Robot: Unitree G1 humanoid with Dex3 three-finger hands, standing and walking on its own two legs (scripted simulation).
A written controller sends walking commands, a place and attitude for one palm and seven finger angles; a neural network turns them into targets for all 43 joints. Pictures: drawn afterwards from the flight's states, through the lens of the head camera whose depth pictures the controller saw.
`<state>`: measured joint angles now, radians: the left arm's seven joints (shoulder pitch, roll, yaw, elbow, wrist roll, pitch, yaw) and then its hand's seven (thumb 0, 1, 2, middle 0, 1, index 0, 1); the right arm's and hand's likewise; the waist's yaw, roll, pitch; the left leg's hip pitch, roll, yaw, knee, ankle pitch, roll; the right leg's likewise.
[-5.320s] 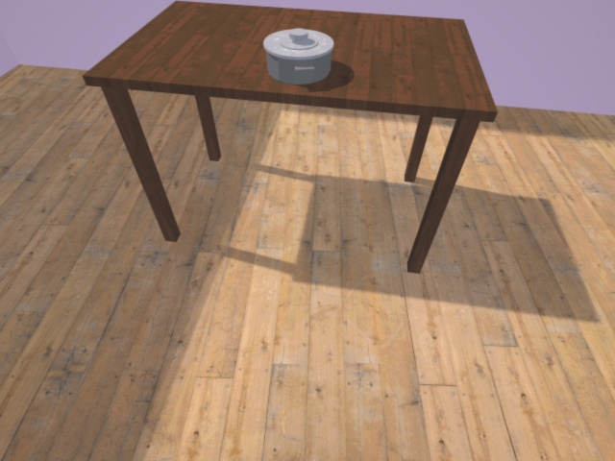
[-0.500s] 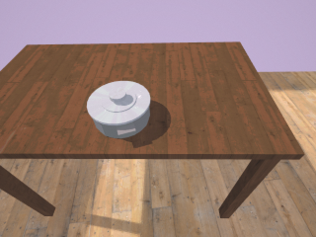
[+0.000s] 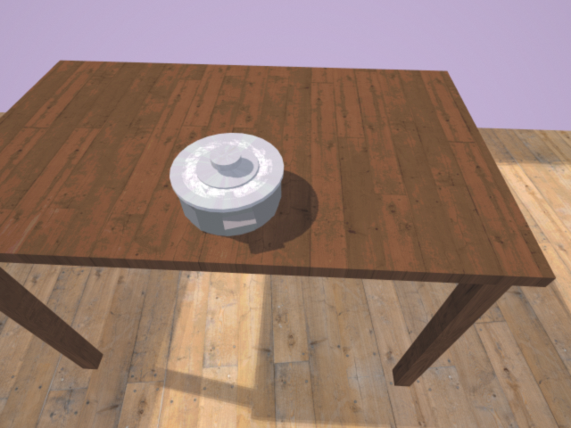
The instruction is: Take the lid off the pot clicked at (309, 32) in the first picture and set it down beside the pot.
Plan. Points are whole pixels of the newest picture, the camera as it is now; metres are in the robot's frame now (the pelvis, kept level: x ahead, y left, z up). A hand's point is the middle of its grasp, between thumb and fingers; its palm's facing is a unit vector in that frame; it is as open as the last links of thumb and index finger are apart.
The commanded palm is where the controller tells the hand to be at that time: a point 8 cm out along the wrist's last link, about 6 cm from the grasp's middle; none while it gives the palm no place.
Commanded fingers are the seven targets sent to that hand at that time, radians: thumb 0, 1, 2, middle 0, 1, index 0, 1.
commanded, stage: lift the closed hand beside the body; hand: left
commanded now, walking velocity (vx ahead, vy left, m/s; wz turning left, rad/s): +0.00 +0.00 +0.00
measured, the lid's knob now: (225, 158) +0.51 +0.15 +0.09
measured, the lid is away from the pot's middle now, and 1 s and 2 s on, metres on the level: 0.00 0.00 0.00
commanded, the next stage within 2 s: raise the hand higher, near the body in 0.54 s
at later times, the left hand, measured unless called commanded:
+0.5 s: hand out of the picture +0.08 +0.24 +0.00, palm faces +0.28 -0.93 -0.25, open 3.1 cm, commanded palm +0.04 +0.29 +0.03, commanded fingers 0.00 0.90 0.90 -1.30 -1.50 -1.30 -1.50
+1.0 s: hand (31, 425) +0.11 +0.27 +0.07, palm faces +0.31 -0.87 -0.39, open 3.1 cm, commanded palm +0.05 +0.31 +0.10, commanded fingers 0.00 0.90 0.90 -1.30 -1.50 -1.30 -1.50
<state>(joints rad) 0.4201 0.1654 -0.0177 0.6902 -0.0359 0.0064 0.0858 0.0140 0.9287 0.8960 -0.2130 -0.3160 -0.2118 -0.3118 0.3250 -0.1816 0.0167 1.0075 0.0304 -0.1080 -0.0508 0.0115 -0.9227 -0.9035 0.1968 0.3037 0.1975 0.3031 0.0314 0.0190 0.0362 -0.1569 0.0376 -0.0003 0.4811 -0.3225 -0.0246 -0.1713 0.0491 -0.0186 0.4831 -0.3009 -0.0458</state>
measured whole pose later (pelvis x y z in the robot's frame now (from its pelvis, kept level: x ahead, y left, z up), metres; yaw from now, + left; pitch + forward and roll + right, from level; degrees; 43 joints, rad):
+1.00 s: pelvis -0.03 +0.04 +0.00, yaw +1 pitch -4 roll -1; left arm 0.69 0.28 0.16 -0.34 0.00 -0.09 0.09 0.01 0.90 0.90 -1.29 -1.50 -1.29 -1.50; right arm 0.22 -0.21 0.01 0.62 0.01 -0.21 -0.06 0.01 -0.90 -0.90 0.20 0.30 0.20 0.30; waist 0.06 0.03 0.02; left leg -0.14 -0.03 0.00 0.50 -0.28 0.03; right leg -0.14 -0.02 -0.02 0.48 -0.26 0.02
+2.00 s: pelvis -0.03 +0.03 +0.00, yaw +3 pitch -1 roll +0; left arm 0.37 0.68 0.11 -0.38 0.72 0.07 -0.23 0.00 0.39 1.21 -1.14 -0.95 -1.14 -0.94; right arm 0.11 -0.30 0.00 0.56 0.04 0.05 -0.02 0.01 -0.90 -0.90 0.19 0.30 0.20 0.30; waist 0.08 0.14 -0.02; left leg -0.21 -0.02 -0.03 0.48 -0.26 0.02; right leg -0.19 -0.01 -0.05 0.46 -0.25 0.00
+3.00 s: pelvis -0.06 +0.02 +0.00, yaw +3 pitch -2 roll +1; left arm -0.34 0.63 -0.09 0.09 0.79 0.14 -0.39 0.00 -0.32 1.51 -0.86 -0.09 -0.86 -0.08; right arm 0.13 -0.30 0.03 0.58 0.06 0.06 0.00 0.01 -0.90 -0.90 0.20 0.30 0.20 0.30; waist 0.03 0.12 0.01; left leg -0.22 -0.03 -0.02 0.46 -0.21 0.02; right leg -0.23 -0.02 -0.04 0.49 -0.23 -0.01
